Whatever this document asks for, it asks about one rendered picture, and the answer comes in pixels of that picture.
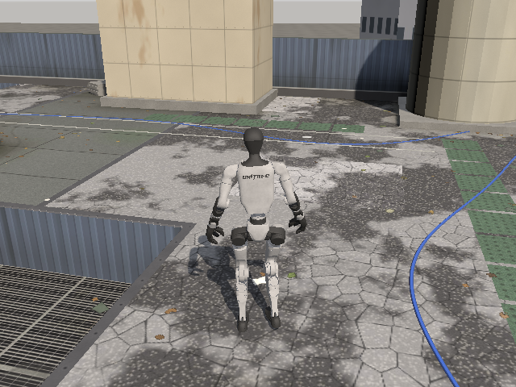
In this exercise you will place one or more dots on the left robot hand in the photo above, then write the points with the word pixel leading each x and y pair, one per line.
pixel 213 231

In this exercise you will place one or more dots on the left robot forearm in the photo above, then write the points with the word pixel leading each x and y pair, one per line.
pixel 215 215

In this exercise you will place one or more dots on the left robot upper arm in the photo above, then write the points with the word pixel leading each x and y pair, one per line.
pixel 225 186

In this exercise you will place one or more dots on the robot shin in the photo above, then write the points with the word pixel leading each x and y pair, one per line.
pixel 241 294
pixel 272 286

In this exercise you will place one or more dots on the right robot shin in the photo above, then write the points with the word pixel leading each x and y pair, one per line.
pixel 272 286

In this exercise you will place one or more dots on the left robot shin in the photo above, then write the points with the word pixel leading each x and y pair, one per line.
pixel 241 294

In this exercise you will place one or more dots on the right robot upper arm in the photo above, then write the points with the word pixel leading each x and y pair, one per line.
pixel 285 180

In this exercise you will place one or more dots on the right robot hand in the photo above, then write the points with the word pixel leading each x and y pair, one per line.
pixel 295 222

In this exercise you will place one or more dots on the right robot forearm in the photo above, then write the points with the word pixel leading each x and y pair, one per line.
pixel 296 209

